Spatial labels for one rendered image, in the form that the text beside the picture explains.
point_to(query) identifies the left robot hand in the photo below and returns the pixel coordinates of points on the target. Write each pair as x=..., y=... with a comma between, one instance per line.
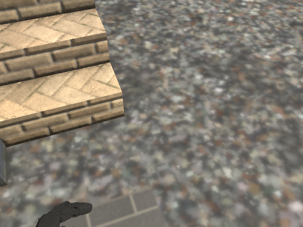
x=64, y=212

